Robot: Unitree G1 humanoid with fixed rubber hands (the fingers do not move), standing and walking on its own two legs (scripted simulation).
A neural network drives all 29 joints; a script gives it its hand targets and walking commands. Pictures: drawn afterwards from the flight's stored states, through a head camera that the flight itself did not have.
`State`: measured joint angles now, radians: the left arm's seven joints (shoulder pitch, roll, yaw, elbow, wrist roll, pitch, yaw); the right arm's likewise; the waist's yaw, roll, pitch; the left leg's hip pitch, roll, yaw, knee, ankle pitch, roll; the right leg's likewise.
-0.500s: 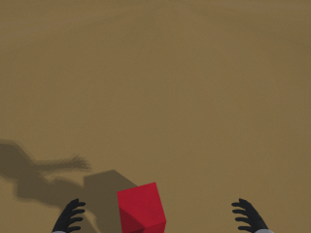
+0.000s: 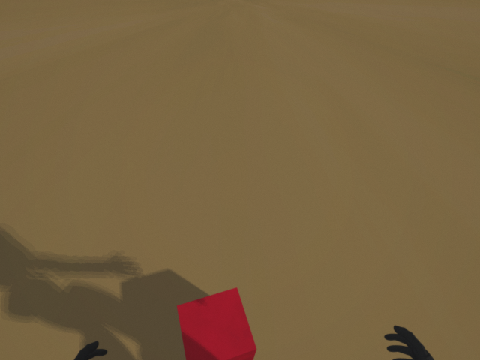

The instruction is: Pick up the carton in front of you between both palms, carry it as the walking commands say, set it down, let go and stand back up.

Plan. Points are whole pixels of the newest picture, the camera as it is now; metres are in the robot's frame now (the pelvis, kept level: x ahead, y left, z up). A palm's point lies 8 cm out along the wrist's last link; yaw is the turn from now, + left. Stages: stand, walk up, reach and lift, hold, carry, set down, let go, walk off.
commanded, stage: stand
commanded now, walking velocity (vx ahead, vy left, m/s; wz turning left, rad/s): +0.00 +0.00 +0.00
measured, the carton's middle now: (216, 337) +0.33 +0.07 -0.65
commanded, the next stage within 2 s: none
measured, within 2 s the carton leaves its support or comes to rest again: neither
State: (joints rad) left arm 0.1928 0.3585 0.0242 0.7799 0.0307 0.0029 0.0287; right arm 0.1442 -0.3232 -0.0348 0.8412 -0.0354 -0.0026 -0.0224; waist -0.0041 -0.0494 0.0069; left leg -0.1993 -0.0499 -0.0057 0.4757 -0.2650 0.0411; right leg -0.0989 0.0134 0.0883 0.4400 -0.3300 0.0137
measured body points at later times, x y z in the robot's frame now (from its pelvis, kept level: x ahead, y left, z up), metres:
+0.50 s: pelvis -0.02 +0.00 +0.01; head -0.02 +0.02 +0.46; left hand +0.09 +0.30 -0.11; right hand +0.10 -0.31 -0.09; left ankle -0.01 +0.09 -0.74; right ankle -0.06 -0.13 -0.74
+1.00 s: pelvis -0.02 +0.00 +0.01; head -0.03 +0.01 +0.46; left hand +0.07 +0.31 -0.12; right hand +0.08 -0.32 -0.10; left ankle -0.01 +0.09 -0.74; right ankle -0.06 -0.13 -0.74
